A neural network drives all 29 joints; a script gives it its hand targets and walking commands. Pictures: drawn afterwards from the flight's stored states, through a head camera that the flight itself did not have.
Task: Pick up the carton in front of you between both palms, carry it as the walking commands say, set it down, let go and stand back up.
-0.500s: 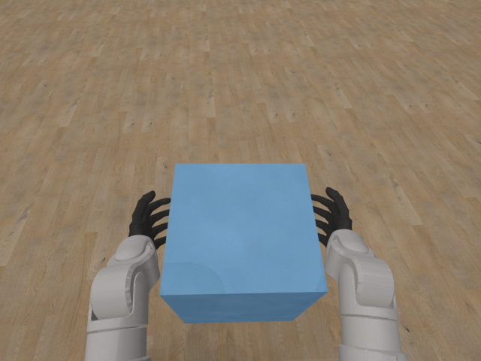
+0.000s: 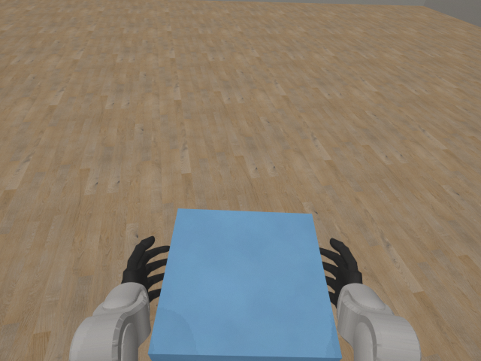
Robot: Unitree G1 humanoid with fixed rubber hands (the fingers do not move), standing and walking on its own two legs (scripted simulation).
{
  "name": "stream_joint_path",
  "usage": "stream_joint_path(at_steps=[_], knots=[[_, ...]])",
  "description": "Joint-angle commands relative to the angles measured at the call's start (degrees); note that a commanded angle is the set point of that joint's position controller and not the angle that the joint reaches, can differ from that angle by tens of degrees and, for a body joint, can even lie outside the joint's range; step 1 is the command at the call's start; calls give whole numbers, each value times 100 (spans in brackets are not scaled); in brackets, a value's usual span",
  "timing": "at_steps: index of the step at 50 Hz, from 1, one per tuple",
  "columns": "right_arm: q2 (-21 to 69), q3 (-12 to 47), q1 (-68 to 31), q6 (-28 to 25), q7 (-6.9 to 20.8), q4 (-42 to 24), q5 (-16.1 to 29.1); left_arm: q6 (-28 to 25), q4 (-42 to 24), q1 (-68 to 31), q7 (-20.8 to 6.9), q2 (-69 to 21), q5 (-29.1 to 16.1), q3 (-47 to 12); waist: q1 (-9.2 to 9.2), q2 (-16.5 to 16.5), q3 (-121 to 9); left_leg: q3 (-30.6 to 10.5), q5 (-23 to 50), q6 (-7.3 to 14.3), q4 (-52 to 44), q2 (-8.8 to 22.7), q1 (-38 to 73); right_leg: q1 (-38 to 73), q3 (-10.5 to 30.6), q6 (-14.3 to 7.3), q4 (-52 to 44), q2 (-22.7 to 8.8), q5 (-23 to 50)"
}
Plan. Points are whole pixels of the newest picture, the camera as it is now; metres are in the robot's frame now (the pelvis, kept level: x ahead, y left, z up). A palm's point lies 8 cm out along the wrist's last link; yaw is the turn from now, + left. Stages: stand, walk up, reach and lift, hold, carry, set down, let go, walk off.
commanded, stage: carry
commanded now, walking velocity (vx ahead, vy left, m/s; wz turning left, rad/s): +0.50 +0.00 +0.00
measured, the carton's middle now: (240, 308) +0.23 -0.01 +0.00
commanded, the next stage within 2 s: none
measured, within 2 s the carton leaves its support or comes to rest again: neither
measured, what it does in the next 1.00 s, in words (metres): walks ahead: right foot, then left foot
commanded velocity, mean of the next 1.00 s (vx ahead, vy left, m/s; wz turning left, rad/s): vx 0.50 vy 0.00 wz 0.00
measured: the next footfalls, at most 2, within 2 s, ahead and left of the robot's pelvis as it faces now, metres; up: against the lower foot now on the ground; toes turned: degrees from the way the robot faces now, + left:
right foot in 0.26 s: +0.35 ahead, -0.14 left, +0.00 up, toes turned -10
left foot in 0.78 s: +0.65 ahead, +0.10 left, +0.00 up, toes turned +13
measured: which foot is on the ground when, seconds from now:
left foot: down 0.00-0.30, up 0.32-0.76, down 0.78-1.00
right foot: up 0.00-0.24, down 0.26-0.80, up 0.82-1.00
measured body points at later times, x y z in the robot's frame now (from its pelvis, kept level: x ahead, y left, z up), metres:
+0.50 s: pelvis +0.29 -0.06 +0.00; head +0.30 -0.07 +0.45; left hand +0.52 +0.11 +0.07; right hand +0.55 -0.19 +0.06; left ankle +0.28 +0.10 -0.67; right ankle +0.31 -0.13 -0.75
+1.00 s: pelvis +0.60 +0.02 +0.00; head +0.61 +0.04 +0.45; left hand +0.85 +0.17 +0.06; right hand +0.84 -0.14 +0.07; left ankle +0.61 +0.09 -0.75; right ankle +0.57 -0.13 -0.67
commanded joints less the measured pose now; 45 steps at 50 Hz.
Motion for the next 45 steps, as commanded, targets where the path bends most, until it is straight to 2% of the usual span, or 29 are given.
stream_joint_path(at_steps=[1,5,10,12,13,14,15,16,17,18,19,20,21,23,26,28,32,35,37,38,39,40,41,42,43,44,45], knots=[[4257,3677,-2287,-31,835,-706,1582,-135,-479,-2137,-579,-4392,-1226,-3566,93,722,-382,-1173,-175,356,-1240,1401,821,-548,-105,119,-876,-99,531],[3945,3543,-2167,60,736,-800,1520,-33,-673,-2140,-491,-4114,-1266,-3535,74,821,-92,-788,600,317,-1075,1282,997,-463,-374,88,-1760,14,990],[3586,3374,-2212,225,553,-782,1370,150,-754,-2292,-417,-3659,-1348,-3387,72,924,208,-558,1358,227,-682,1300,1266,-66,-556,-116,-2480,108,991],[3552,3373,-2317,282,503,-826,1368,195,-709,-2232,-406,-3569,-1371,-3303,158,877,-18,-285,2265,104,139,1217,1148,904,-894,-214,-2771,370,715],[3553,3388,-2301,311,482,-846,1368,206,-650,-2142,-401,-3548,-1373,-3255,245,628,-367,12,2650,-47,1098,969,814,1957,-1124,-240,-2898,649,400],[3500,3402,-2289,338,462,-872,1377,212,-591,-2034,-395,-3550,-1355,-3198,333,128,-815,97,1801,-239,2346,760,2,3165,-365,-279,-3014,132,133],[3543,3467,-2264,377,450,-1008,1381,204,-536,-2071,-400,-3498,-1345,-3159,362,-1431,-1421,-74,270,-580,4320,75,-1734,4539,2555,-1073,-3669,-1578,-830],[3619,3538,-2335,389,487,-1038,1432,191,-493,-1945,-437,-3728,-1420,-3207,290,-1880,-1332,-695,-1614,-540,5267,-222,-2660,4629,3571,-1340,-4285,-1907,32],[3968,3652,-2392,357,538,-973,1481,161,-630,-2054,-509,-3979,-1483,-3277,272,-1390,-1300,-1103,-1588,-340,5761,159,-2832,4420,2878,-1268,-4097,-1822,717],[4272,3694,-2434,309,609,-947,1495,107,-656,-2162,-591,-4289,-1533,-3372,269,-887,-1322,-1164,-1339,-223,5814,362,-2843,4113,2320,-1152,-3952,-1647,1120],[4543,3744,-2492,246,674,-890,1490,41,-718,-2334,-666,-4531,-1560,-3458,249,-399,-1200,-1242,-965,-189,5444,575,-2687,3659,1797,-961,-4035,-1491,1109],[4763,3771,-2501,174,726,-847,1462,-21,-767,-2465,-731,-4710,-1589,-3538,219,-325,-1113,-1255,-685,-208,5012,684,-2453,3251,1369,-772,-4210,-1342,863],[4890,3792,-2465,111,755,-795,1409,-72,-775,-2526,-785,-4824,-1622,-3613,214,-437,-1098,-1095,-474,-236,4755,625,-2296,3076,1066,-686,-4328,-1245,689],[4968,3820,-2329,12,766,-748,1321,-140,-774,-2429,-865,-4837,-1637,-3677,228,-639,-957,-893,-211,-316,4183,591,-2271,2938,676,-696,-4570,-1105,362],[4833,3829,-2222,-38,722,-812,1244,-168,-794,-2273,-904,-4630,-1646,-3703,236,-706,-655,-677,211,-465,3247,583,-2598,3115,448,-825,-4849,-1049,376],[4687,3829,-2212,-15,682,-914,1269,-146,-856,-2211,-876,-4442,-1635,-3671,241,-666,-467,-552,482,-500,2597,550,-2663,3236,229,-802,-4839,-932,597],[4257,3760,-2231,145,591,-1087,1367,-13,-913,-2085,-719,-4009,-1540,-3490,267,-743,-131,-304,814,-425,1686,415,-2483,3344,-100,-756,-4705,-849,1114],[3863,3637,-2287,301,533,-1088,1410,127,-866,-2106,-566,-3707,-1440,-3359,279,-832,122,-175,854,-315,1209,368,-2235,3458,-174,-659,-4533,-893,1440],[3639,3501,-2260,383,487,-1058,1403,215,-889,-2181,-476,-3558,-1414,-3333,265,-845,72,18,627,-226,986,249,-1674,3475,-312,-550,-4053,-895,2012],[3593,3440,-2189,409,476,-992,1404,253,-899,-2252,-444,-3522,-1419,-3338,176,-680,-128,266,486,-197,762,42,-917,3297,-578,-426,-3352,-730,2447],[3532,3358,-2092,428,469,-910,1405,285,-920,-2266,-415,-3497,-1414,-3356,91,-358,-525,340,136,-196,813,-104,273,2823,-835,-265,-2293,-468,2616],[3467,3283,-2024,439,461,-852,1377,322,-944,-2281,-393,-3434,-1423,-3355,7,456,-842,-1161,-694,-18,317,849,1285,1796,-867,0,-881,-161,1506],[3519,3286,-2104,408,477,-796,1435,351,-1141,-2336,-397,-3505,-1480,-3449,7,2003,-1334,-3699,-1158,758,-341,2249,2599,44,-605,218,883,560,-560],[3755,3319,-2016,394,517,-820,1505,349,-1099,-2405,-435,-3648,-1541,-3533,48,1822,-1168,-4009,-168,831,-632,2316,2403,-540,140,76,1639,481,-1420],[4030,3387,-2169,358,579,-925,1541,310,-1026,-2465,-498,-3978,-1558,-3624,55,1377,-1150,-3341,555,789,-437,2172,2181,-625,394,-90,1962,183,-1299],[4319,3464,-2288,310,650,-956,1566,256,-969,-2538,-566,-4289,-1559,-3649,60,763,-1162,-2799,943,671,-328,2030,1894,-599,464,-169,1887,-22,-948],[4568,3550,-2448,255,719,-991,1596,190,-893,-2556,-623,-4551,-1553,-3672,87,433,-1047,-2310,1093,487,-411,1911,1481,-440,493,-184,1488,-177,-586]])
